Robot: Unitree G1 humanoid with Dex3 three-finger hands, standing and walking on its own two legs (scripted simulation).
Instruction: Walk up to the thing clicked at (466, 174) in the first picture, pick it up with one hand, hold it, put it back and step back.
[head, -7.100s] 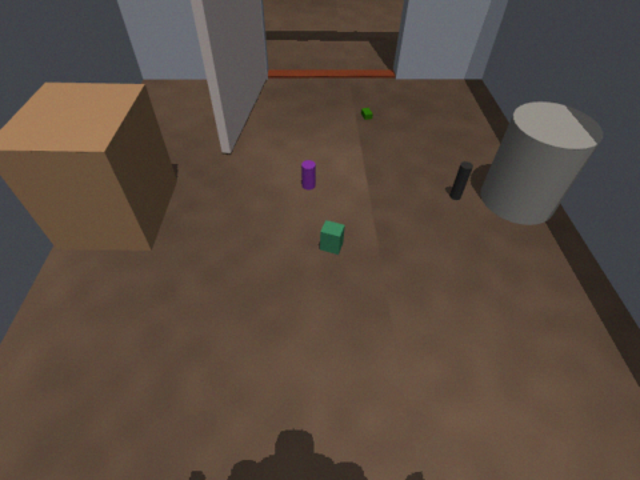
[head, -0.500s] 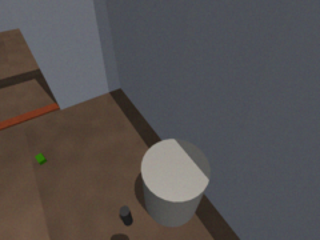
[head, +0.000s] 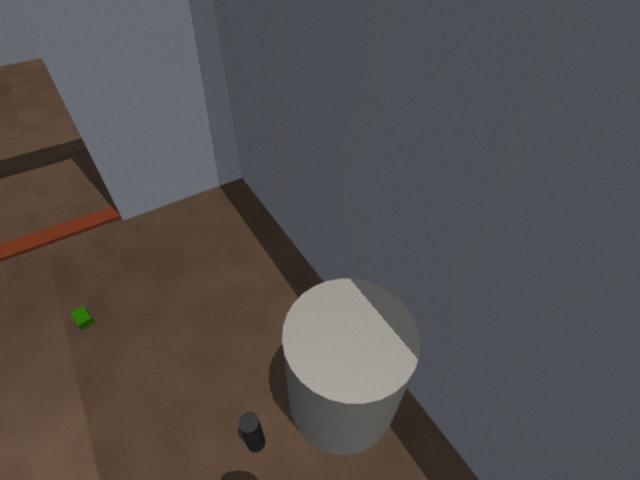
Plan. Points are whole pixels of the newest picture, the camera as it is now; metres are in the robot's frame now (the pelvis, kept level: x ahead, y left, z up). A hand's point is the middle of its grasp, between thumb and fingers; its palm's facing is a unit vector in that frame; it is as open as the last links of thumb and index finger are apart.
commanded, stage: stand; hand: left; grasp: from the side
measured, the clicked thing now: (252, 432) +0.38 +0.19 -0.69
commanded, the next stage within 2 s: go down in 0.74 s
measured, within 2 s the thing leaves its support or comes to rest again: neither
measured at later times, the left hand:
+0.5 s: hand out of the picture +0.07 +0.25 -0.16, palm faces -0.02 -0.94 -0.34, open 7.3 cm
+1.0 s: hand out of the picture +0.13 +0.25 -0.16, palm faces +0.07 -0.95 -0.31, open 9.0 cm
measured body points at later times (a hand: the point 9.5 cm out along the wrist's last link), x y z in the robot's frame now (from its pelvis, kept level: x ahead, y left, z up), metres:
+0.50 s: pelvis +0.00 +0.00 +0.00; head +0.01 +0.00 +0.45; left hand +0.07 +0.30 -0.13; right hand +0.08 -0.30 -0.13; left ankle -0.02 +0.11 -0.75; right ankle +0.00 -0.12 -0.75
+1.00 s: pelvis -0.01 +0.00 -0.01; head +0.05 +0.01 +0.44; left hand +0.12 +0.30 -0.14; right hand +0.09 -0.27 -0.14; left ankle -0.02 +0.11 -0.75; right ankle +0.00 -0.12 -0.75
